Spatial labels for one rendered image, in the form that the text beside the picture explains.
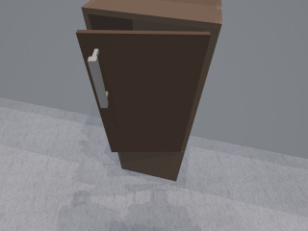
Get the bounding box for cupboard door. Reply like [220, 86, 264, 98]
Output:
[76, 30, 211, 152]

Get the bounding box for handle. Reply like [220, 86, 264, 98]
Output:
[88, 48, 109, 109]

